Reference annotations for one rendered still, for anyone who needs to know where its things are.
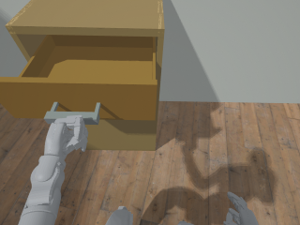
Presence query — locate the left robot hand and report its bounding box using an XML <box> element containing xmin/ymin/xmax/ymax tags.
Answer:
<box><xmin>44</xmin><ymin>115</ymin><xmax>88</xmax><ymax>160</ymax></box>

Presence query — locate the drawer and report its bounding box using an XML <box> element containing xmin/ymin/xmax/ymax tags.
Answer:
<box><xmin>0</xmin><ymin>35</ymin><xmax>158</xmax><ymax>121</ymax></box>

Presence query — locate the handle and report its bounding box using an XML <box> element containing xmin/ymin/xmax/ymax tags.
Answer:
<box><xmin>43</xmin><ymin>101</ymin><xmax>101</xmax><ymax>125</ymax></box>

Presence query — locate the robot left thigh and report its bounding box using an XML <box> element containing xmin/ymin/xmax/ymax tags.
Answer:
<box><xmin>105</xmin><ymin>209</ymin><xmax>133</xmax><ymax>225</ymax></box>

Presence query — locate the robot left forearm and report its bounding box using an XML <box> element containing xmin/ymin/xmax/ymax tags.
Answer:
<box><xmin>18</xmin><ymin>154</ymin><xmax>67</xmax><ymax>225</ymax></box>

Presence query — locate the robot left shin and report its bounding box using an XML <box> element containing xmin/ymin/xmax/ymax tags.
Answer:
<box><xmin>118</xmin><ymin>206</ymin><xmax>128</xmax><ymax>210</ymax></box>

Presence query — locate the cabinet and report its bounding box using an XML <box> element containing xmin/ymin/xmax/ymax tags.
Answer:
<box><xmin>5</xmin><ymin>0</ymin><xmax>165</xmax><ymax>151</ymax></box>

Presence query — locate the right robot hand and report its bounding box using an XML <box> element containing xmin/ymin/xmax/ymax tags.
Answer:
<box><xmin>223</xmin><ymin>191</ymin><xmax>259</xmax><ymax>225</ymax></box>

